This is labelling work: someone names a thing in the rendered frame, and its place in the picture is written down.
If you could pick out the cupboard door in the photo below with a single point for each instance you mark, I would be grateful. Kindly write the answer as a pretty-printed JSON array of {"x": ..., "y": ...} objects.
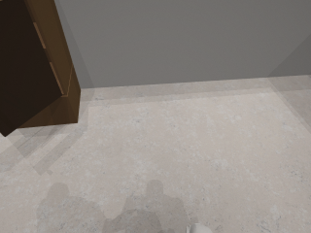
[{"x": 27, "y": 82}]

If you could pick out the right robot thigh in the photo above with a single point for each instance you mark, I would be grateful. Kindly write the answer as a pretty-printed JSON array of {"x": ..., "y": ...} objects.
[{"x": 198, "y": 228}]

